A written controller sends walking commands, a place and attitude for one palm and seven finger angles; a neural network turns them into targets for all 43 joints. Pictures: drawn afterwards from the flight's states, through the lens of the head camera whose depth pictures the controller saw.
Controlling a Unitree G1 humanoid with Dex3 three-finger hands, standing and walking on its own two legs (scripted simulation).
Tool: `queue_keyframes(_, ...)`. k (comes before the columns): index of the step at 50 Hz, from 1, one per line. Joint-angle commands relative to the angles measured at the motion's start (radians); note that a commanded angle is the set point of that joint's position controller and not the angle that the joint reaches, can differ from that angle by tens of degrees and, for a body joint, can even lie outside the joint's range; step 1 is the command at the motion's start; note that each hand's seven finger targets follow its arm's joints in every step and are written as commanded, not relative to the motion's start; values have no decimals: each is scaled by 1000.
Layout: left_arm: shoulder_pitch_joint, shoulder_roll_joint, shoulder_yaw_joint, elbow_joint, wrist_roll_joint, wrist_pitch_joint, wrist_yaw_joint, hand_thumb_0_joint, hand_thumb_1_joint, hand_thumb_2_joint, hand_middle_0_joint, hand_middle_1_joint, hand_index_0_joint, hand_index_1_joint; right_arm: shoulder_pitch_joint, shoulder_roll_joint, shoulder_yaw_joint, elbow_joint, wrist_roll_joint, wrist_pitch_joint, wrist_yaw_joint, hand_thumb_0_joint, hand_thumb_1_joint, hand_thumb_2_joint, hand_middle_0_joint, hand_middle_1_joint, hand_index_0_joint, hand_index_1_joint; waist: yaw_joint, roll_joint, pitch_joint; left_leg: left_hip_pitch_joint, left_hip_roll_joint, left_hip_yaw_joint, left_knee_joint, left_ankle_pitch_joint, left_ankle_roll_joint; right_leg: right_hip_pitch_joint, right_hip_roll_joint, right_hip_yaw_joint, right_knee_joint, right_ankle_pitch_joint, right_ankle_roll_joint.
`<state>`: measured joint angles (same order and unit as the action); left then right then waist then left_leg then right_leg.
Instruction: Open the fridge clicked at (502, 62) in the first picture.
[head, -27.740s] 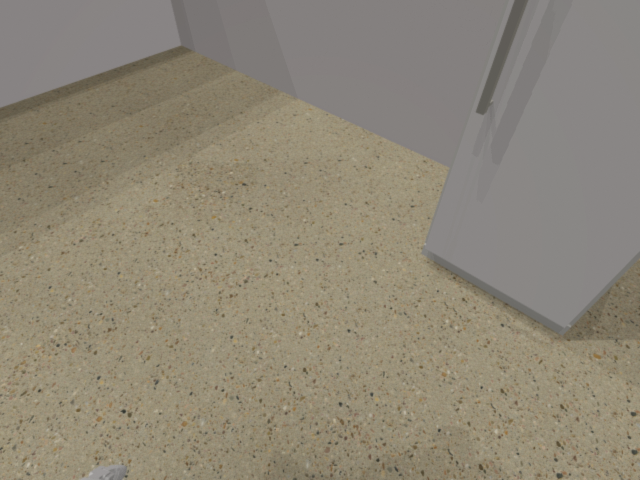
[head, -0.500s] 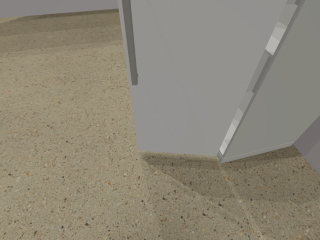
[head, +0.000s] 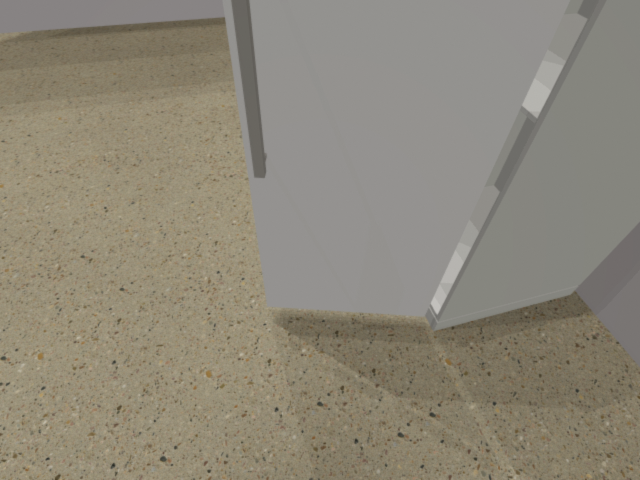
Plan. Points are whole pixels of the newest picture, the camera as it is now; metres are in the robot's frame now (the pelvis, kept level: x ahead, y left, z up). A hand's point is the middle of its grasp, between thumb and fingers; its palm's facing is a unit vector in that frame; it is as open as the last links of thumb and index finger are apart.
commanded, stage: look to check the result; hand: left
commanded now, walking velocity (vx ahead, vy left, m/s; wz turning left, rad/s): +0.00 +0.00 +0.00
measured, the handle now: (250, 61) +0.71 +0.16 +0.17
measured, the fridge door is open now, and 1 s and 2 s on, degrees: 71 71 71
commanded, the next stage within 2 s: stand and wait in 0.38 s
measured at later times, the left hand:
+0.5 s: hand out of the picture +0.08 +0.22 -0.16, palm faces -0.02 -0.95 -0.31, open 7.3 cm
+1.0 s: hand out of the picture +0.08 +0.21 -0.16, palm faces -0.02 -0.95 -0.31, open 7.3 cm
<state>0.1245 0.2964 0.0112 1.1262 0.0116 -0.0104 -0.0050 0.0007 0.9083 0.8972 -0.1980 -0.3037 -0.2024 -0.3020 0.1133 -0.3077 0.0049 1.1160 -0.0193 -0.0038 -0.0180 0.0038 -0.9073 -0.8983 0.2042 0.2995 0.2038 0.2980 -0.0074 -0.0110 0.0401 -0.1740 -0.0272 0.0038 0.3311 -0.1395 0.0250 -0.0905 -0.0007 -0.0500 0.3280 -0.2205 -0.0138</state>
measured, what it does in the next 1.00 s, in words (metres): stands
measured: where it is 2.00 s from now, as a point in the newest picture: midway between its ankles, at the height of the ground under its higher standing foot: outside the picture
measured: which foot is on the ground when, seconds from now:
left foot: down 0.00-1.00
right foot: down 0.00-1.00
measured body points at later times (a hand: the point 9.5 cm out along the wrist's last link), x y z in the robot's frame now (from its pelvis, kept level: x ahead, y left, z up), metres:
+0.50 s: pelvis +0.01 -0.01 +0.00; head +0.03 -0.01 +0.45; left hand +0.08 +0.27 -0.14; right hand +0.08 -0.29 -0.14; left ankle +0.02 +0.10 -0.75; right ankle -0.03 -0.11 -0.75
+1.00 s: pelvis +0.02 -0.02 +0.00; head +0.03 -0.03 +0.45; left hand +0.08 +0.26 -0.14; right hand +0.07 -0.30 -0.14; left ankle +0.02 +0.10 -0.75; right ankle -0.03 -0.11 -0.75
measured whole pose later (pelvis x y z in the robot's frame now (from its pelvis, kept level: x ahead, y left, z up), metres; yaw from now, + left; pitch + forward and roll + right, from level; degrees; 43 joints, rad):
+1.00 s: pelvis +0.02 -0.02 +0.00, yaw -1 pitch -1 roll +0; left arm 0.14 0.30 0.01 1.13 0.01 -0.01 0.00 0.00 0.91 0.90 -0.20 -0.30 -0.20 -0.30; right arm 0.13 -0.30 0.01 1.13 -0.02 0.00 -0.02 0.00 -0.91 -0.90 0.20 0.30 0.20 0.30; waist -0.01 0.00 0.04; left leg -0.13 0.00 0.01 0.31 -0.16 -0.01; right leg -0.05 0.03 -0.04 0.30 -0.23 -0.04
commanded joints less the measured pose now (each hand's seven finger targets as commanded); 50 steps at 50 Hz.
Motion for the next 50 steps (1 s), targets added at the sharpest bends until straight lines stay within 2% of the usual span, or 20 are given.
queue_keyframes(1,-13,191,30,-43,0,-20,15,0,900,900,-200,-300,-200,-300,-25,-185,-35,-50,3,-23,-8,0,-900,-900,200,300,200,300,6,40,-74,57,145,-126,-38,153,11,-9,-130,108,-66,105,-35)
queue_keyframes(3,-8,196,31,-42,0,-22,15,0,900,900,-200,-300,-200,-300,-23,-191,-36,-51,4,-22,-9,0,-900,-900,200,300,200,300,6,17,-78,68,145,-126,-32,162,12,-10,-129,112,-71,121,-36)
queue_keyframes(6,-11,197,30,-39,-2,-21,16,0,900,900,-200,-300,-200,-300,-20,-192,-36,-44,4,-21,-8,0,-900,-900,200,300,200,300,3,29,-82,70,147,-121,-34,162,10,0,-134,110,-71,130,-37)
queue_keyframes(8,-5,198,30,-38,-1,-22,17,0,900,900,-200,-300,-200,-300,-19,-191,-35,-46,6,-21,-10,0,-900,-900,200,300,200,300,6,7,-87,79,148,-121,-30,180,12,2,-132,109,-71,149,-36)
queue_keyframes(12,-6,195,28,-36,-2,-22,19,0,900,900,-200,-300,-200,-300,-17,-189,-35,-39,5,-20,-10,0,-900,-900,200,300,200,300,4,18,-75,75,148,-116,-30,179,10,4,-135,110,-72,167,-37)
queue_keyframes(13,-1,201,30,-37,-1,-23,19,0,900,900,-200,-300,-200,-300,-15,-189,-35,-43,6,-20,-10,0,-900,-900,200,300,200,300,6,1,-87,83,147,-116,-27,188,10,9,-135,109,-70,183,-37)
queue_keyframes(16,-7,198,28,-38,-2,-22,20,0,900,900,-200,-300,-200,-300,-16,-186,-35,-38,5,-19,-10,0,-900,-900,200,300,200,300,3,2,-66,74,147,-117,-32,182,8,3,-134,112,-72,180,-37)
queue_keyframes(21,-5,195,28,-39,-2,-23,20,0,900,900,-200,-300,-200,-300,-17,-183,-33,-38,4,-20,-10,0,-900,-900,200,300,200,300,5,14,-68,77,147,-111,-33,186,7,8,-136,112,-73,188,-37)
queue_keyframes(23,-2,197,30,-42,0,-25,22,0,900,900,-200,-300,-200,-300,-15,-182,-35,-40,5,-20,-10,0,-900,-900,200,300,200,300,6,-4,-86,90,148,-109,-26,200,7,16,-136,112,-72,216,-36)
queue_keyframes(25,-8,192,28,-42,-2,-23,22,0,900,900,-200,-300,-200,-300,-19,-179,-34,-37,4,-19,-10,0,-900,-900,200,300,200,300,4,11,-59,79,147,-110,-34,187,6,3,-135,112,-74,199,-36)
queue_keyframes(28,-3,194,31,-46,0,-25,23,0,900,900,-200,-300,-200,-300,-15,-181,-34,-42,4,-20,-12,0,-900,-900,200,300,200,300,6,8,-80,90,147,-107,-26,209,5,18,-135,113,-70,229,-37)
queue_keyframes(31,-6,189,31,-45,-2,-23,22,0,900,900,-200,-300,-200,-300,-15,-176,-33,-37,3,-21,-13,0,-900,-900,200,300,200,300,5,27,-73,86,149,-103,-33,207,3,21,-134,116,-70,223,-38)
queue_keyframes(38,-2,191,31,-46,-1,-23,22,0,900,900,-200,-300,-200,-300,-13,-179,-33,-39,4,-19,-13,0,-900,-900,200,300,200,300,6,14,-61,89,149,-102,-36,182,3,9,-131,120,-82,200,-38)
queue_keyframes(42,-1,189,32,-46,-3,-24,23,0,900,900,-200,-300,-200,-300,-9,-175,-33,-35,4,-20,-14,0,-900,-900,200,300,200,300,6,9,-71,93,150,-96,-31,196,1,23,-136,119,-76,247,-38)
queue_keyframes(46,-4,189,32,-45,-3,-23,23,0,900,900,-200,-300,-200,-300,-7,-175,-33,-35,4,-17,-14,0,-900,-900,200,300,200,300,4,17,-52,85,150,-98,-37,174,0,12,-131,124,-81,217,-39)
queue_keyframes(50,1,190,31,-44,-2,-24,24,0,900,900,-200,-300,-200,-300,-3,-175,-35,-33,4,-18,-14,0,-900,-900,200,300,200,300,3,9,-64,95,152,-94,-32,180,1,15,-134,126,-83,238,-38)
